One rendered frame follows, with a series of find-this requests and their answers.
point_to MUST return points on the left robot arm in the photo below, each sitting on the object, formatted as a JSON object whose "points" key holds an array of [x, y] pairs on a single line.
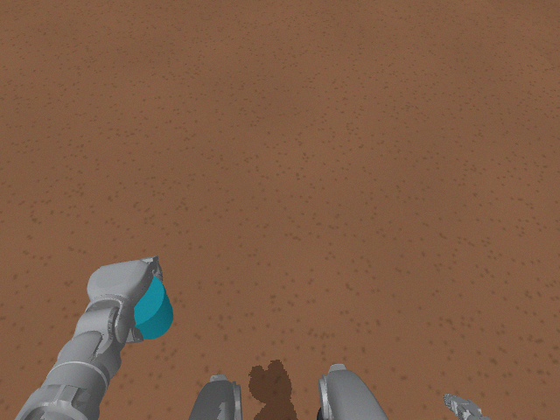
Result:
{"points": [[77, 382]]}

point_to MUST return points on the right robot hand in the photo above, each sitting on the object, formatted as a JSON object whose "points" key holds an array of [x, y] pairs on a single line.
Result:
{"points": [[463, 409]]}

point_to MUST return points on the left robot hand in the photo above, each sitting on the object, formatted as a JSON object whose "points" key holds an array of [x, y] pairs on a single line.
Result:
{"points": [[129, 280]]}

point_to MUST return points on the cup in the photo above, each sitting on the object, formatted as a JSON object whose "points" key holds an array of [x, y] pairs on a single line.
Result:
{"points": [[153, 313]]}

